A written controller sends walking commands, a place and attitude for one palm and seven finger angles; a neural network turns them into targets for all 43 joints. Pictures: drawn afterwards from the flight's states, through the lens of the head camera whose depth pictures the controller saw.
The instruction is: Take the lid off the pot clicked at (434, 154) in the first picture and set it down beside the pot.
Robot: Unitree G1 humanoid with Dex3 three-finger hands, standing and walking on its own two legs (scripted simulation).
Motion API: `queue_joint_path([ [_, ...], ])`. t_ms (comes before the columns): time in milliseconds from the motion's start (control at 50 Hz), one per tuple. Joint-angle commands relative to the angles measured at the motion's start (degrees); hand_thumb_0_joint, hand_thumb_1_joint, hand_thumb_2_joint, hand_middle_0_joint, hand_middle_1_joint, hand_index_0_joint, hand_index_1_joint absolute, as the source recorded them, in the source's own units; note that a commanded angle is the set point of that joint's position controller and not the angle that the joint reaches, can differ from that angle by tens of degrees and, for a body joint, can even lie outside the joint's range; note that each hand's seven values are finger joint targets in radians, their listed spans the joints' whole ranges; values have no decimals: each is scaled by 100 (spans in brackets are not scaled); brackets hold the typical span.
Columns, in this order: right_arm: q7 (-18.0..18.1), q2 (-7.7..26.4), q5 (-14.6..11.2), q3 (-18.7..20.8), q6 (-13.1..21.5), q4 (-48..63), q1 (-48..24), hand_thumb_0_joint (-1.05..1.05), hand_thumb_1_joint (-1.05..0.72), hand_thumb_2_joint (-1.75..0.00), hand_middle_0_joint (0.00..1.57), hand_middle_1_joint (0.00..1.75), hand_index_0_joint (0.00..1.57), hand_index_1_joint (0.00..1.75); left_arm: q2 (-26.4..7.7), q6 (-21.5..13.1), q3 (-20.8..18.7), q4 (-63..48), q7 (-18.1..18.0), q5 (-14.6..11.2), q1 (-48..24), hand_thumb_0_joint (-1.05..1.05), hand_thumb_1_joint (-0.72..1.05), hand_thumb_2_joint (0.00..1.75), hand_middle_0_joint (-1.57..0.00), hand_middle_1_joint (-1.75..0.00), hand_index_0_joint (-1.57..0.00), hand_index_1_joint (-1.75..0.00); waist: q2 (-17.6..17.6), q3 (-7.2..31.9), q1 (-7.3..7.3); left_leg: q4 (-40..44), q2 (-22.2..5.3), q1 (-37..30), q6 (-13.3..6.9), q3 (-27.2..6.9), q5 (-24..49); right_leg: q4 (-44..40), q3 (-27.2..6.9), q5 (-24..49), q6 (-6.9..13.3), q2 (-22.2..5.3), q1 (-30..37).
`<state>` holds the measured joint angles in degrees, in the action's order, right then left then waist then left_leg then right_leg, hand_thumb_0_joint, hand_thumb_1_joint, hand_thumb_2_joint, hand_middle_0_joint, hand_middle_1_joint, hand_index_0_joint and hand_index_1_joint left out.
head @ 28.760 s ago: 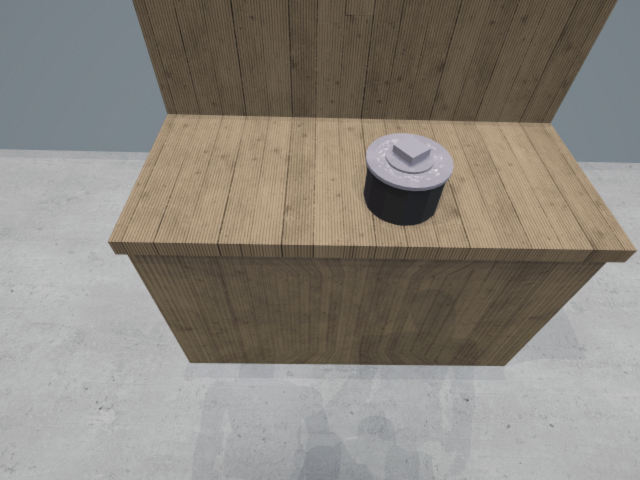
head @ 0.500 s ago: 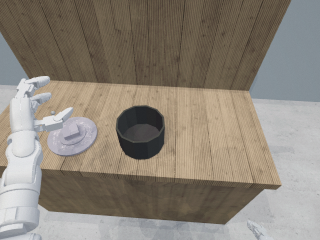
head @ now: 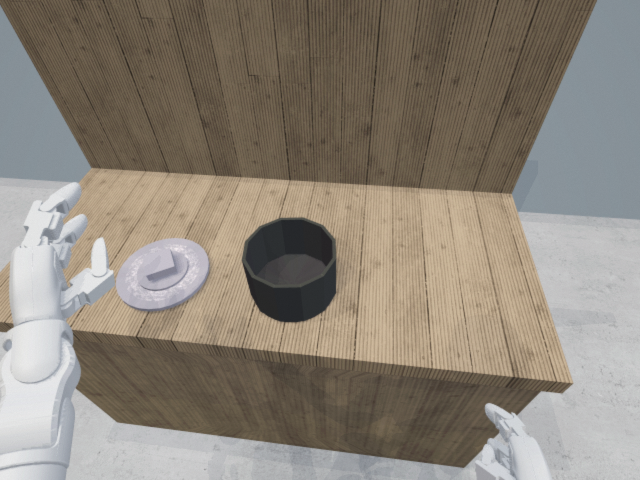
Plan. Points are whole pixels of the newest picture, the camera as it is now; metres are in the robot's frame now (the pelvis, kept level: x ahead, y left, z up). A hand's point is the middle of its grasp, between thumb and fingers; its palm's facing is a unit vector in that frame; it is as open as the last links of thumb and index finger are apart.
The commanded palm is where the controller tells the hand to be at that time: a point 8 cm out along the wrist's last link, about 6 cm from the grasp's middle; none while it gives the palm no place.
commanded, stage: draw the hand back to the body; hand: left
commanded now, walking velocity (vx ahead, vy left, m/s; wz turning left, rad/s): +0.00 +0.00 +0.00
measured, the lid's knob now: (159, 263) +0.48 +0.36 -0.08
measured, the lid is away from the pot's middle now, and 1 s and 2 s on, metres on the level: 0.25 0.25 0.25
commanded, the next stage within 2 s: step back with the hand held close in 0.84 s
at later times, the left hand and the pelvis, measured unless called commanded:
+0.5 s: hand (80, 336) +0.21 +0.25 +0.15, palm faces +0.40 -0.84 -0.36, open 7.4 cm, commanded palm +0.15 +0.29 +0.17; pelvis -0.01 +0.00 +0.00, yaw +0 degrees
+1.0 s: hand (50, 370) +0.17 +0.26 +0.16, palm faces +0.40 -0.82 -0.40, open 7.4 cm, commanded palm +0.12 +0.29 +0.17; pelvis -0.01 +0.01 +0.00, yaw +0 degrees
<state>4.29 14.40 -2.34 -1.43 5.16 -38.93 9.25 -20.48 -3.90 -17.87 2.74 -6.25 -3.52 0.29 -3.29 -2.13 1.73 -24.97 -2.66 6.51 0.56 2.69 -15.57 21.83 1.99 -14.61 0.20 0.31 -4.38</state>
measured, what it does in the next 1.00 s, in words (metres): stands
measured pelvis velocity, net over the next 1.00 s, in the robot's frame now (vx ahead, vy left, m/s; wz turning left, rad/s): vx -0.01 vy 0.01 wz -0.01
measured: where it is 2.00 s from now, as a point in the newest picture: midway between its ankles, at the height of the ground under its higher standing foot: outside the picture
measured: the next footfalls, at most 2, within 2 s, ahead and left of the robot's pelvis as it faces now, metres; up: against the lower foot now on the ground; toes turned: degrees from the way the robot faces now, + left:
none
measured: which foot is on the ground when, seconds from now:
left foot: down 0.00-1.00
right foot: down 0.00-1.00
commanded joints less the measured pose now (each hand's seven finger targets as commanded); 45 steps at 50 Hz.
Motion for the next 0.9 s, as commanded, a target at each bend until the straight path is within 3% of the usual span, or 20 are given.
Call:
queue_joint_path([
  [0,26,676,16,256,309,857,-600,0,-90,-90,20,30,20,30,-1167,-386,-423,-1560,-78,-10,-930,0,90,90,-20,-30,-20,-30,-39,952,-27,170,-41,-670,-237,34,1689,-278,122,1934,100,-196,-199],
  [20,25,693,12,269,323,845,-587,0,-90,-90,20,30,20,30,-1317,-413,-529,-1716,-90,-18,-933,0,90,90,-20,-30,-20,-30,11,884,-45,195,-53,-641,-230,0,1610,-295,121,1875,103,-206,-194],
  [100,30,649,34,245,375,901,-692,0,-90,-90,20,30,20,30,-1150,-438,-449,-2056,-91,-15,-630,0,90,90,-20,-30,-20,-30,36,823,4,244,-53,-681,-236,-21,1458,-366,122,1588,102,-189,-283],
  [120,33,663,32,255,395,901,-691,0,-90,-90,20,30,20,30,-1336,-474,-598,-2231,-105,-22,-541,0,90,90,-20,-30,-20,-30,-39,789,6,251,-57,-672,-234,-39,1418,-376,104,1580,106,-206,-261],
  [180,19,630,62,239,393,941,-703,0,-90,-90,20,30,20,30,-1060,-441,-495,-2170,-76,-34,109,0,90,90,-20,-30,-20,-30,163,786,57,261,-54,-604,-239,-37,1486,-364,123,1599,98,-190,-220],
  [220,16,642,53,262,402,960,-731,0,-90,-90,20,30,20,30,-1247,-484,-600,-2586,-76,-43,169,0,90,90,-20,-30,-20,-30,90,795,51,251,-62,-609,-237,-49,1443,-379,83,1588,97,-220,-194],
  [260,12,586,79,236,464,997,-758,0,-90,-90,20,30,20,30,-1105,-510,-493,-2842,-90,2,267,0,90,90,-20,-30,-20,-30,-290,838,73,247,-50,-685,-218,-43,1470,-375,82,1537,119,-203,-231],
  [320,8,619,81,253,465,994,-721,0,-90,-90,20,30,20,30,-1141,-482,-570,-2919,-91,-18,756,0,90,90,-20,-30,-20,-30,78,655,73,248,-86,-555,-215,-75,1451,-369,100,1523,109,-211,-253],
  [400,14,587,93,250,449,1065,-783,0,-90,-90,20,30,20,30,-949,-469,-472,-3109,-56,-26,1254,0,90,90,-20,-30,-20,-30,191,545,109,249,-79,-504,-242,-70,1227,-447,76,1223,87,-215,-385],
  [460,8,546,116,231,520,1124,-790,0,-90,-90,20,30,20,30,-975,-535,-502,-3638,-76,4,1513,0,90,90,-20,-30,-20,-30,-163,671,135,228,-70,-540,-223,-98,1284,-390,72,1243,115,-215,-333],
  [520,4,561,118,258,529,1110,-766,0,-90,-90,20,30,20,30,-1067,-505,-591,-3811,-89,-7,1934,0,90,90,-20,-30,-20,-30,-18,589,122,177,-96,-482,-210,-105,1347,-356,55,1374,112,-237,-333],
  [560,8,525,126,248,524,1150,-783,0,-90,-90,20,30,20,30,-847,-478,-467,-3804,-75,0,2192,0,90,90,-20,-30,-20,-30,52,514,134,185,-102,-425,-211,-104,1308,-359,84,1273,104,-218,-399],
  [600,15,518,123,248,509,1190,-796,0,-90,-90,20,30,20,30,-786,-470,-388,-4049,-68,4,2296,0,90,90,-20,-30,-20,-30,41,500,133,181,-106,-438,-217,-113,1233,-391,74,1164,101,-232,-448],
  [620,27,524,115,259,521,1187,-808,0,-90,-90,20,30,20,30,-983,-490,-518,-4221,-91,0,2284,0,90,90,-20,-30,-20,-30,-51,439,112,164,-106,-414,-201,-118,1133,-378,51,1105,109,-234,-465],
  [660,35,466,134,257,542,1207,-826,0,-90,-90,20,30,20,30,-813,-475,-489,-4169,-103,21,2755,0,90,90,-20,-30,-20,-30,-67,478,172,158,-101,-400,-212,-117,1144,-368,56,1063,113,-221,-481],
  [700,45,495,129,246,521,1212,-817,0,-90,-90,20,30,20,30,-789,-457,-423,-4254,-109,23,2561,0,90,90,-20,-30,-20,-30,10,409,130,154,-98,-357,-212,-124,1108,-379,49,1039,112,-232,-518],
  [720,71,510,118,262,515,1169,-799,0,-90,-90,20,30,20,30,-996,-456,-579,-4224,-142,14,2412,0,90,90,-20,-30,-20,-30,110,320,96,153,-103,-314,-206,-149,1002,-383,34,975,113,-228,-535],
  [780,82,480,128,241,497,1190,-813,0,-90,-90,20,30,20,30,-630,-397,-310,-4035,-111,25,2585,0,90,90,-20,-30,-20,-30,118,257,109,160,-106,-361,-222,-131,1020,-409,61,907,96,-224,-620],
  [820,86,502,125,249,514,1206,-836,0,-90,-90,20,30,20,30,-950,-448,-508,-4343,-132,26,2453,0,90,90,-20,-30,-20,-30,46,339,122,160,-98,-358,-215,-172,962,-380,28,880,116,-231,-545],
  [880,64,455,147,220,527,1219,-819,0,-90,-90,20,30,20,30,-694,-411,-367,-4250,-130,47,2724,0,90,90,-20,-30,-20,-30,42,407,166,175,-95,-352,-206,-171,1127,-332,74,995,121,-224,-485],
])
